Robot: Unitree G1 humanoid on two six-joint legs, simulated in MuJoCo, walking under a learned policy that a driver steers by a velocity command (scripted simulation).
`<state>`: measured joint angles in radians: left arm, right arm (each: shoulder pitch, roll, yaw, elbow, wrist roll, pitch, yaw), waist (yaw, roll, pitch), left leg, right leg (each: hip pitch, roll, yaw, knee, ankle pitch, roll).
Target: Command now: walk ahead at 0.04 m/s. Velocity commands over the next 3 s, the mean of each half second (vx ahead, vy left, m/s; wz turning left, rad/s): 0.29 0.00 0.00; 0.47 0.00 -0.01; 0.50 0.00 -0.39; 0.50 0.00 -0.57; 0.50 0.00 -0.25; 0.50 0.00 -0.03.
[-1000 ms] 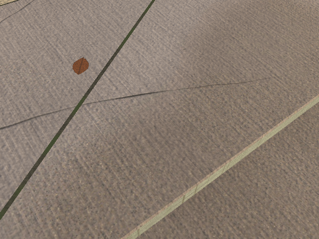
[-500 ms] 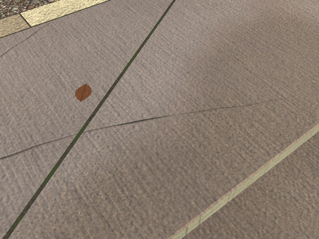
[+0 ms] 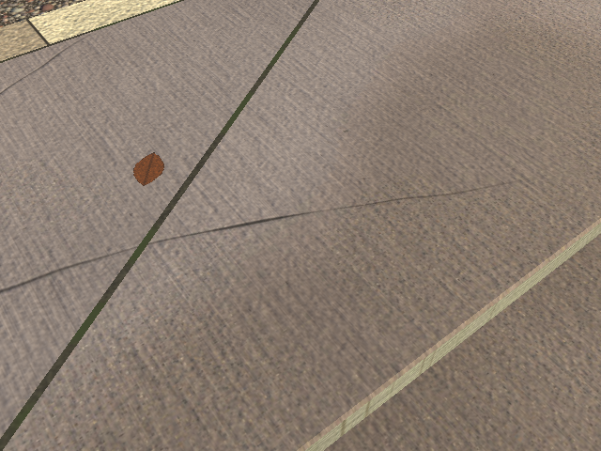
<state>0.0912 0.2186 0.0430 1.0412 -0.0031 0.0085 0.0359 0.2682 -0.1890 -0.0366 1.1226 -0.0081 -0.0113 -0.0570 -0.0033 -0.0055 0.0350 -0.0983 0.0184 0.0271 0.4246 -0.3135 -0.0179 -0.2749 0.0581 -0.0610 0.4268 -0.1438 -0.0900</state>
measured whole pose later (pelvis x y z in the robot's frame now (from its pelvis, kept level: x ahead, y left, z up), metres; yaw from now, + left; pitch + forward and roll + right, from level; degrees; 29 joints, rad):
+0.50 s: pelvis +0.12 -0.03 -0.01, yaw +1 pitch +0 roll +0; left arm 0.17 0.22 0.07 0.97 0.03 -0.08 -0.01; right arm 0.45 -0.19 -0.05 1.14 -0.03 -0.06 -0.01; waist -0.02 0.03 0.03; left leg -0.17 0.03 -0.03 0.91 -0.46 0.04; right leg -0.31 0.02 -0.10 0.59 -0.27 -0.07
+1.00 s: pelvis +0.42 +0.01 -0.02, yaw +0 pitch +4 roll +1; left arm 0.54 0.16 0.02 1.13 0.00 -0.09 0.01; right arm -0.09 -0.12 0.03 0.71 -0.02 -0.04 0.02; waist 0.03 -0.01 0.03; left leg -0.89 0.02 0.15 1.10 -0.30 0.15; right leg 0.20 -0.04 -0.05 0.31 -0.37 -0.03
